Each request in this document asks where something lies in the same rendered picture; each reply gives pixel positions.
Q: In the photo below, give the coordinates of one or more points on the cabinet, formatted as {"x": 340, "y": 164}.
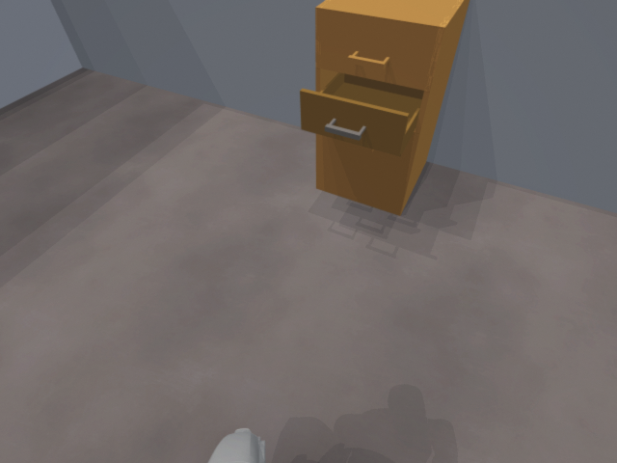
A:
{"x": 418, "y": 40}

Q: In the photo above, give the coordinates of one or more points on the drawer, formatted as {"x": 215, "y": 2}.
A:
{"x": 388, "y": 111}

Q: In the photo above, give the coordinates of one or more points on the left robot thigh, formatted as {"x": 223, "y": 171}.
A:
{"x": 240, "y": 447}

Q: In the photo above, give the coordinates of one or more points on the handle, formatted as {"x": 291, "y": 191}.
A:
{"x": 343, "y": 131}
{"x": 356, "y": 146}
{"x": 366, "y": 62}

